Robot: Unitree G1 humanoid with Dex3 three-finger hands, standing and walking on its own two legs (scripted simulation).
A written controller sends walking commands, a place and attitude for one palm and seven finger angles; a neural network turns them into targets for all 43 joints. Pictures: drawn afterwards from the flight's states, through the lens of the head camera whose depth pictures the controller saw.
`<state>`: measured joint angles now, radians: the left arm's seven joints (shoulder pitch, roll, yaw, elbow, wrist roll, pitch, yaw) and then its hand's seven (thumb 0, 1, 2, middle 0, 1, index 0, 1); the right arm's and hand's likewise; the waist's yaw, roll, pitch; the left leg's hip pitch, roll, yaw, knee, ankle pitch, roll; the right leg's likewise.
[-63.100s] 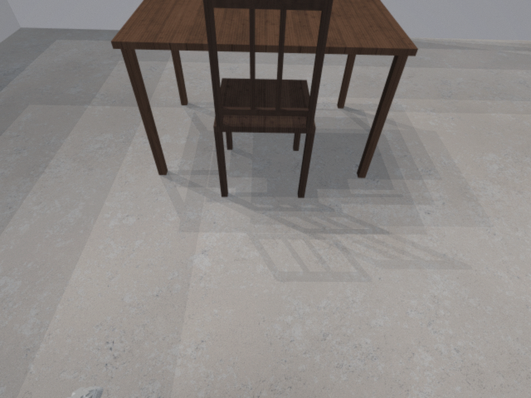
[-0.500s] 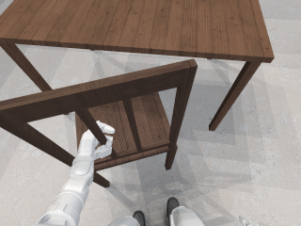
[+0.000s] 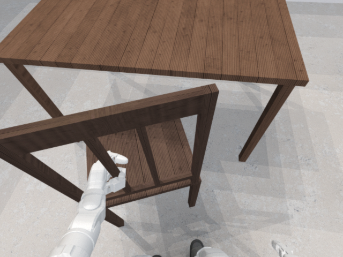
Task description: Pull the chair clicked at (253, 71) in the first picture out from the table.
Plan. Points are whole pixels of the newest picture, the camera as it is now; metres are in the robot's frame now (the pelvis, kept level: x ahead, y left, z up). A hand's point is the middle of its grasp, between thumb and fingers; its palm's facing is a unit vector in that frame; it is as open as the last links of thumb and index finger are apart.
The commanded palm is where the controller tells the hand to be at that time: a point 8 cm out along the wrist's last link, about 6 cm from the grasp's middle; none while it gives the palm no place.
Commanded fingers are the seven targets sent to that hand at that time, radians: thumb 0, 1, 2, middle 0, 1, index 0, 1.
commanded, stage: stop walking, hand still on the chair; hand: left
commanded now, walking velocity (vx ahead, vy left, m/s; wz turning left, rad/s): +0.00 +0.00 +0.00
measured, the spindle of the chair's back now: (113, 170) +0.33 +0.17 -0.06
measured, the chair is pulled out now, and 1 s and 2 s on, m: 0.25 0.25 0.25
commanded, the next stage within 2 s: open the thumb and straighten the fingers in 0.62 s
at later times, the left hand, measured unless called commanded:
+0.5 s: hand (121, 178) +0.31 +0.15 -0.07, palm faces +0.04 -0.98 -0.20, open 5.4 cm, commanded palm +0.28 +0.19 -0.05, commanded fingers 0.00 0.90 0.90 -0.50 -1.45 -0.50 -1.45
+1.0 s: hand (119, 175) +0.31 +0.15 -0.07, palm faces +0.05 -0.98 -0.18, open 8.9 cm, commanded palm +0.29 +0.20 -0.05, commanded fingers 0.00 -0.55 0.20 -0.38 -1.09 -0.38 -1.09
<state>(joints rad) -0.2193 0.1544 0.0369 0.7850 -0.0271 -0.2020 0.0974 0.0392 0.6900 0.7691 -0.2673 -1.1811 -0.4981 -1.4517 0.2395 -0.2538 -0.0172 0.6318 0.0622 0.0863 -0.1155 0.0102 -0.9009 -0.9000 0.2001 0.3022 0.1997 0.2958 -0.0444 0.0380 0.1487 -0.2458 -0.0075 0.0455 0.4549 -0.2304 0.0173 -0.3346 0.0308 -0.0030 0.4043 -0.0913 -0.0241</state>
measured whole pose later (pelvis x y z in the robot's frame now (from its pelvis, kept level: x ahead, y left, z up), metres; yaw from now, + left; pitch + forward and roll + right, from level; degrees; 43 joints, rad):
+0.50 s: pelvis +0.05 +0.00 +0.00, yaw +1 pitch -1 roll +0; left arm -0.09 0.12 -0.01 0.72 -0.02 -0.12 0.08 0.07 0.67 0.80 -0.24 -1.20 -0.50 -1.45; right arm 0.19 -0.21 0.02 0.65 0.04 0.06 -0.11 0.01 -0.90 -0.90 0.20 0.30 0.20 0.30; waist -0.01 0.05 0.08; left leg -0.11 -0.01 0.03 0.41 -0.28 0.01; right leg -0.23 0.03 -0.01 0.44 -0.19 -0.03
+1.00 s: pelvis +0.03 -0.01 -0.02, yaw +3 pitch +8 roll +1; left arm -0.02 0.19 0.01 0.42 -0.07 0.00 0.04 0.02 0.11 0.52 -0.36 -1.32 -0.49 -1.43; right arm 0.21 -0.29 0.00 0.61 0.07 -0.06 -0.03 0.01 -0.90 -0.90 0.20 0.30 0.20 0.30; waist -0.06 0.03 -0.02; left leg -0.45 -0.02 0.00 0.66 -0.36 0.01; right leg -0.54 0.01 -0.06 0.66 -0.27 -0.05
